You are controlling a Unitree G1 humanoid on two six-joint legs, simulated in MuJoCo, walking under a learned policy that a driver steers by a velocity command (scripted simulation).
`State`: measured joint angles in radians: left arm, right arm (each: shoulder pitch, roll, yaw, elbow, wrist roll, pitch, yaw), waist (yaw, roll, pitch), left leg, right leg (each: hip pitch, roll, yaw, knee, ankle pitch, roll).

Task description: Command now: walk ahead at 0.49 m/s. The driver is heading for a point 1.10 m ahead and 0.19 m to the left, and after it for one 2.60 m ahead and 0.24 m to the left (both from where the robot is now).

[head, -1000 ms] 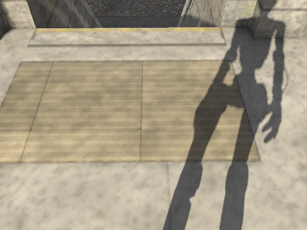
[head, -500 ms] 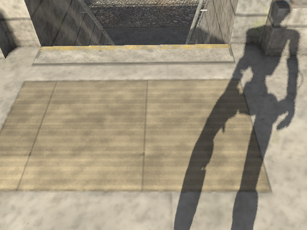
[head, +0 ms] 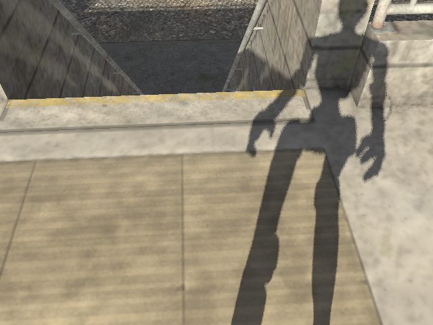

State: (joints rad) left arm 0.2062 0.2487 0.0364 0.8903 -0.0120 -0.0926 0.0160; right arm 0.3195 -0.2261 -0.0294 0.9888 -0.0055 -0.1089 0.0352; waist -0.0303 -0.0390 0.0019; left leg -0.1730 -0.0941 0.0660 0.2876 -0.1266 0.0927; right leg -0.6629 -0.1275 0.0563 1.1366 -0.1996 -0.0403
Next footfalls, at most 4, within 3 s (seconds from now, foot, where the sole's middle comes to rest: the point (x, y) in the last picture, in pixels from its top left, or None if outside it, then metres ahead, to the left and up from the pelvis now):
0.30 right None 0.33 -0.17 -0.78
0.86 left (190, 296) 0.61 0.09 -0.78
1.34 right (205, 209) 0.95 0.04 -0.78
1.70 left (152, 251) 0.78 0.22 -0.78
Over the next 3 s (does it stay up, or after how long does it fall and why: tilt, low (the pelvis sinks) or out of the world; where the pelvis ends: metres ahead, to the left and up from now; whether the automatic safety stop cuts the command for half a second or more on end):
stays up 0.89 0.06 0.00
